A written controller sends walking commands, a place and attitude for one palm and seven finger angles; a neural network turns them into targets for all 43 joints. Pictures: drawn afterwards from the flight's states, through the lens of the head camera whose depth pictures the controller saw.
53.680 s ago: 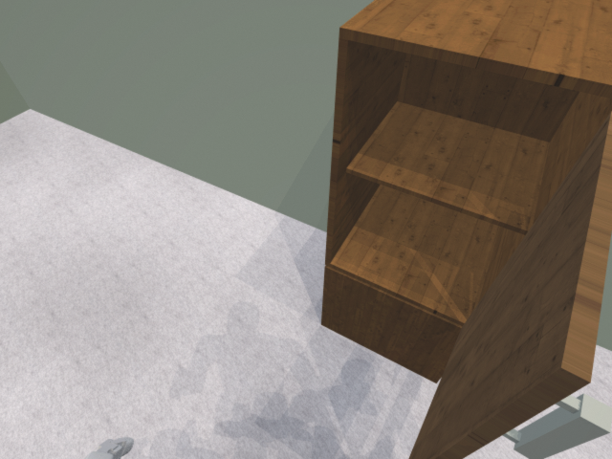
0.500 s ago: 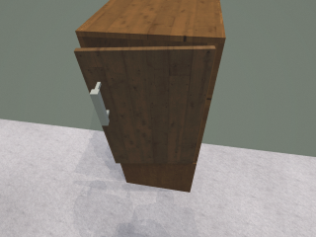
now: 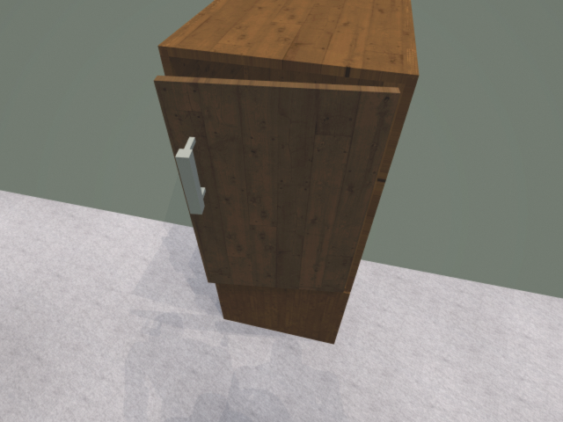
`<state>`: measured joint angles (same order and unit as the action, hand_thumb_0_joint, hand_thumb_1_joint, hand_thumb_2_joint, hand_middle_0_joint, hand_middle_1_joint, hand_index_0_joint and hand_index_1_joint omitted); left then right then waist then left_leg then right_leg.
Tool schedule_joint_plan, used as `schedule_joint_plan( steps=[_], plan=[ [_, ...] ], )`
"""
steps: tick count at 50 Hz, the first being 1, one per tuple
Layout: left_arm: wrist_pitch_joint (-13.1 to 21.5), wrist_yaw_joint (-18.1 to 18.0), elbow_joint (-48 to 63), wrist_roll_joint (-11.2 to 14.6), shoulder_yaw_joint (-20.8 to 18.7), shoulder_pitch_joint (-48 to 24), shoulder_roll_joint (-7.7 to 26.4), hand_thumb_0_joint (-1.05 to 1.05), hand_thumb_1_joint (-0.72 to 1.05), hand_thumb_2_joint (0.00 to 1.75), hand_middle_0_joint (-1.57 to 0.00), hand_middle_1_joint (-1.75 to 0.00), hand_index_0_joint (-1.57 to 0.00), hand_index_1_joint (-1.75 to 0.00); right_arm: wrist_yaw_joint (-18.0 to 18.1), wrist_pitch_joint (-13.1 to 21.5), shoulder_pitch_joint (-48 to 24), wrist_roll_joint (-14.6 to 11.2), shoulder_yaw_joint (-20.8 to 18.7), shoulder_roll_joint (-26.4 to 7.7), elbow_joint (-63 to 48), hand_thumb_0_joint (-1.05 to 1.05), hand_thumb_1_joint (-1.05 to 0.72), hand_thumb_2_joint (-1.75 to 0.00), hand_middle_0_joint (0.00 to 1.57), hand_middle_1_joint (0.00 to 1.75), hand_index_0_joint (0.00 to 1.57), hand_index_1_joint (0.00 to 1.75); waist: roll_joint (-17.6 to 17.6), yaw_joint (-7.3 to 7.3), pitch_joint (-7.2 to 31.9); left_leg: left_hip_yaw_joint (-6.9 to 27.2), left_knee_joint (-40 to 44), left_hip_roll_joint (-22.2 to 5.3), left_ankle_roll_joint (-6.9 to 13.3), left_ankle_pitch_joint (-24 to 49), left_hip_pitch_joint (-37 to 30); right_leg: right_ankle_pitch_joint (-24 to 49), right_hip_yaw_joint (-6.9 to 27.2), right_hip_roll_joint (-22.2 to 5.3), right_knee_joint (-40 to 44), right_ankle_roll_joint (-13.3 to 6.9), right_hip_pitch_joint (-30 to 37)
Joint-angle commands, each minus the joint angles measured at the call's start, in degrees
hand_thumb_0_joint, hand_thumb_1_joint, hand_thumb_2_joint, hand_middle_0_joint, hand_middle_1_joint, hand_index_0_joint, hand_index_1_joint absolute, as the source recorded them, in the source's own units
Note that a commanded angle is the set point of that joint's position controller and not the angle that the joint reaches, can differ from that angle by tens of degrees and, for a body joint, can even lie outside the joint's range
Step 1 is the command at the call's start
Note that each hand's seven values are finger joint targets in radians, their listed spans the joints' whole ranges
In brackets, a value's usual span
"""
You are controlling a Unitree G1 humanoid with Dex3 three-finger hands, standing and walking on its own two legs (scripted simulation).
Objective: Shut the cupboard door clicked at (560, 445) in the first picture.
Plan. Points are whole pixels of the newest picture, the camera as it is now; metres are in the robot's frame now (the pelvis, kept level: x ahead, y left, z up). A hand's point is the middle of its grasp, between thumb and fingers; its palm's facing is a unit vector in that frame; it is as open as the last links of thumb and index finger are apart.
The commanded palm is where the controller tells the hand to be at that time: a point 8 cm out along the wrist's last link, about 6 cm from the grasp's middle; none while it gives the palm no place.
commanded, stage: shuffle to correct the standing spot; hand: left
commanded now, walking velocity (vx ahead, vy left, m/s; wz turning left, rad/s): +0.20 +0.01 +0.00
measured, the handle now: (194, 176) +0.51 +0.21 +0.06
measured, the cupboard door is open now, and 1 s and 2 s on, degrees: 9 9 9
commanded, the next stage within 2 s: come to a stop and stand still in 0.14 s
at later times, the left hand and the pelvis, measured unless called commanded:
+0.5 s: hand out of the picture +0.05 +0.20 -0.19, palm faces +0.08 -0.99 -0.13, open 7.4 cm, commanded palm none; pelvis +0.07 +0.05 -0.01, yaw -1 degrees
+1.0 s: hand out of the picture +0.05 +0.19 -0.17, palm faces +0.06 -0.98 -0.20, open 7.3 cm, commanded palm none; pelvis +0.01 +0.02 +0.00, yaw +0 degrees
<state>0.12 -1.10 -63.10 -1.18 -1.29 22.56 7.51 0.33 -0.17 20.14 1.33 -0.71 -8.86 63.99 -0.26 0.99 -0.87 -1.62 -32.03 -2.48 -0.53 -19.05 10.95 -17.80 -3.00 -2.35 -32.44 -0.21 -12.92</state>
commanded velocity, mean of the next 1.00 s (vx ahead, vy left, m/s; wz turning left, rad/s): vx -0.01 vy -0.04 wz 0.00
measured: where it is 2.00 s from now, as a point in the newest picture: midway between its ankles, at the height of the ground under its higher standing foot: outside the picture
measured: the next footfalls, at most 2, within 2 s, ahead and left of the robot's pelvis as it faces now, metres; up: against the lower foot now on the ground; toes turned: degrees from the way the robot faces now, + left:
left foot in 0.42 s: +0.16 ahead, +0.15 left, +0.00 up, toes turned +6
right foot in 0.74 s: +0.09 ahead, -0.07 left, +0.00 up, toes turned +1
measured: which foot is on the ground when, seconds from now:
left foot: down 0.00-0.18, up 0.20-0.40, down 0.42-0.78, up 0.80-0.98, down 1.00-1.00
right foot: down 0.00-0.44, up 0.46-0.72, down 0.74-1.00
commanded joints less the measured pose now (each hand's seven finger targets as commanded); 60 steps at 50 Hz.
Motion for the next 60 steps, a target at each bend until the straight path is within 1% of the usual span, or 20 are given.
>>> schedule_joint_plan(
  steps=[1,3,7,9,10,13,18,19,21,23,28,33,36,38,40,43,48,51,53,60],
  plan=[
    [1.1,0.0,4.4,-0.3,-1.3,-1.0,5.3,0.0,0.9,0.9,-0.2,-0.3,-0.2,-0.3,0.4,1.9,9.0,0.1,-1.1,-5.5,-0.4,0.0,-0.9,-0.9,0.2,0.3,0.2,0.3,-9.8,-3.16,-8.6,9.1,14.9,-6.0,5.3,-11.4,1.7,-12.9,-0.4,0.5,-0.9,-3.0,-11.0],
    [1.7,0.3,6.0,-0.6,-0.7,-3.5,3.1,0.0,0.9,0.9,-0.2,-0.3,-0.2,-0.3,1.0,2.4,9.8,0.1,-1.5,-7.1,-0.5,0.0,-0.9,-0.9,0.2,0.3,0.2,0.3,-14.2,-3.21,-10.8,18.1,19.8,-12.1,10.0,-9.7,1.1,-9.4,-3.3,2.1,-10.5,-2.6,-15.6],
    [3.1,0.9,3.5,0.0,-1.3,3.0,2.4,0.0,0.9,0.9,-0.2,-0.3,-0.2,-0.3,1.3,3.4,4.7,-0.2,-0.7,-4.9,-1.8,0.0,-0.9,-0.9,0.2,0.3,0.2,0.3,-2.3,1.71,-4.7,6.3,6.2,-6.5,7.3,11.8,8.2,2.0,0.2,-0.1,1.6,-3.8,3.2],
    [3.8,-0.1,-0.2,0.2,-3.2,14.1,10.1,0.0,0.9,0.9,-0.2,-0.3,-0.2,-0.3,0.8,4.0,0.8,-0.7,-0.2,-0.7,-4.7,0.0,-0.9,-0.9,0.2,0.3,0.2,0.3,15.6,5.3,-0.4,-5.8,-16.2,3.1,2.3,-8.5,26.4,16.2,22.9,-17.7,12.7,-11.1,21.1],
    [3.7,-0.4,-0.9,0.3,-3.2,16.1,10.5,0.0,0.9,0.9,-0.2,-0.3,-0.2,-0.3,0.7,3.8,-1.9,-0.4,-0.8,-2.3,-5.9,0.0,-0.9,-0.9,0.2,0.3,0.2,0.3,9.7,6.1,0.0,-2.3,-26.1,1.6,2.0,-15.4,29.0,17.7,27.1,-21.5,14.6,-15.6,20.6],
    [3.3,-1.2,1.7,-0.3,-2.4,6.7,7.0,0.0,0.9,0.9,-0.2,-0.3,-0.2,-0.3,-0.4,2.8,-3.0,-0.1,-1.4,-1.7,-6.1,0.0,-0.9,-0.9,0.2,0.3,0.2,0.3,9.8,1.57,-6.7,0.8,-28.9,-2.6,2.1,-10.6,27.9,9.7,18.1,-17.8,16.4,-13.9,8.2],
    [2.1,-1.4,4.0,0.1,-1.8,-1.7,5.9,0.0,0.9,0.9,-0.2,-0.3,-0.2,-0.3,-0.1,2.2,5.0,-0.7,0.0,3.0,-2.6,0.0,-0.9,-0.9,0.2,0.3,0.2,0.3,5.8,-3.48,-3.9,-5.1,1.7,1.7,0.0,11.4,-1.7,12.3,2.1,-7.4,8.7,-5.7,-7.8],
    [1.7,-1.3,3.6,0.4,-1.4,-0.3,4.9,0.0,0.9,0.9,-0.2,-0.3,-0.2,-0.3,0.3,2.6,6.9,-0.6,-0.2,0.8,-1.7,0.0,-0.9,-0.9,0.2,0.3,0.2,0.3,1.4,-3.39,-2.1,-2.4,5.0,-0.5,0.1,16.5,-5.7,9.8,1.5,-5.2,3.7,-3.8,-7.8],
    [0.4,-1.4,3.2,0.8,-0.8,4.6,2.2,0.0,0.9,0.9,-0.2,-0.3,-0.2,-0.3,1.5,3.0,5.9,-0.5,-1.2,-6.3,-2.5,0.0,-0.9,-0.9,0.2,0.3,0.2,0.3,-11.7,-0.95,0.9,13.9,11.5,-15.7,7.7,34.6,-2.6,-6.4,-1.1,-0.8,-3.4,0.4,-4.2],
    [-0.1,-1.5,3.2,0.4,-0.6,2.5,1.7,0.0,0.9,0.9,-0.2,-0.3,-0.2,-0.3,1.9,2.2,0.6,-0.1,-1.4,-7.2,-3.9,0.0,-0.9,-0.9,0.2,0.3,0.2,0.3,-8.9,-0.59,-4.0,14.5,15.6,-15.5,10.0,28.1,4.7,-11.2,0.0,-0.4,-7.1,0.0,-3.5],
    [-0.8,-1.1,3.5,0.4,-1.0,1.1,3.4,0.0,0.9,0.9,-0.2,-0.3,-0.2,-0.3,3.0,1.8,-1.2,-0.3,-2.2,-7.8,-4.5,0.0,-0.9,-0.9,0.2,0.3,0.2,0.3,-9.4,-1.4,3.1,9.8,9.7,-15.4,11.6,53.8,-6.7,-10.0,1.0,-1.0,-8.8,0.1,-6.5],
    [-1.5,-0.7,6.1,-0.1,-1.6,-0.8,2.6,0.0,0.9,0.9,-0.2,-0.3,-0.2,-0.3,2.8,0.6,-3.8,0.0,-3.8,-9.7,-6.5,0.0,-0.9,-0.9,0.2,0.3,0.2,0.3,-6.4,-1.35,5.9,7.5,9.6,-15.3,11.8,42.7,-3.4,-6.9,0.8,0.3,-9.1,-0.1,-4.9],
    [-1.0,-0.7,5.9,-0.6,-1.7,2.2,3.4,0.0,0.9,0.9,-0.2,-0.3,-0.2,-0.3,2.0,-0.1,-6.9,-0.2,-3.3,-7.2,-7.5,0.0,-0.9,-0.9,0.2,0.3,0.2,0.3,0.1,1.06,4.0,3.6,6.1,-9.1,6.3,14.4,8.1,5.4,2.5,-0.7,6.6,-0.4,4.7],
    [-0.4,-1.0,7.7,-0.7,-1.8,-1.8,8.9,0.0,0.9,0.9,-0.2,-0.3,-0.2,-0.3,1.0,-1.4,-8.0,-0.6,-2.4,-2.1,-9.2,0.0,-0.9,-0.9,0.2,0.3,0.2,0.3,13.9,-0.23,-1.6,-2.4,-3.6,1.0,0.4,-5.7,12.4,-1.5,17.8,-14.7,19.0,-6.8,-3.9],
    [-0.4,-1.2,9.8,-0.6,-1.7,-7.5,8.9,0.0,0.9,0.9,-0.2,-0.3,-0.2,-0.3,0.2,-2.4,-8.5,-0.3,-2.9,-3.0,-8.2,0.0,-0.9,-0.9,0.2,0.3,0.2,0.3,11.7,-0.86,-4.5,0.8,-15.9,0.9,0.9,-6.5,10.1,-14.1,16.4,-13.3,22.3,-9.2,-13.4],
    [0.2,-1.2,10.0,-0.3,-1.5,-9.0,8.1,0.0,0.9,0.9,-0.2,-0.3,-0.2,-0.3,0.1,-2.1,-4.9,-0.3,-2.6,-2.9,-6.0,0.0,-0.9,-0.9,0.2,0.3,0.2,0.3,9.5,-2.22,-4.4,0.6,-19.8,0.9,0.7,-2.6,10.2,-5.2,12.0,-10.6,20.2,-8.9,-10.5],
    [0.0,-1.0,8.5,0.0,-1.8,-5.8,8.7,0.0,0.9,0.9,-0.2,-0.3,-0.2,-0.3,0.5,-0.5,-1.0,-0.4,-1.3,-0.5,-4.0,0.0,-0.9,-0.9,0.2,0.3,0.2,0.3,4.2,-1.44,-2.4,-1.2,5.6,1.6,0.5,1.9,0.2,-6.0,10.3,-7.8,15.1,-7.1,-7.1],
    [0.2,-0.4,7.5,0.8,-0.9,-3.7,5.1,0.0,0.9,0.9,-0.2,-0.3,-0.2,-0.3,1.5,1.1,-0.3,0.0,-1.0,-3.5,-3.7,0.0,-0.9,-0.9,0.2,0.3,0.2,0.3,-7.1,0.35,-2.8,10.0,16.7,-6.5,3.9,4.3,4.0,1.8,5.8,-1.3,9.2,-2.1,-2.7],
    [0.3,-0.6,5.3,0.5,-0.7,-4.4,5.3,0.0,0.9,0.9,-0.2,-0.3,-0.2,-0.3,1.4,1.5,-3.5,-0.2,-0.5,-3.2,-3.0,0.0,-0.9,-0.9,0.2,0.3,0.2,0.3,-10.6,1.21,-2.6,10.0,18.7,-6.3,4.0,3.4,9.8,7.2,3.8,-1.8,7.7,-1.5,4.7],
    [0.8,-0.5,2.0,0.4,0.0,-1.8,4.8,0.0,0.9,0.9,-0.2,-0.3,-0.2,-0.3,1.4,1.1,1.0,-0.5,-0.3,-2.5,-1.2,0.0,-0.9,-0.9,0.2,0.3,0.2,0.3,0.7,0.09,-3.7,6.5,17.9,-2.8,2.6,-3.7,8.2,1.1,5.6,-3.0,13.6,-1.7,3.8]
  ],
)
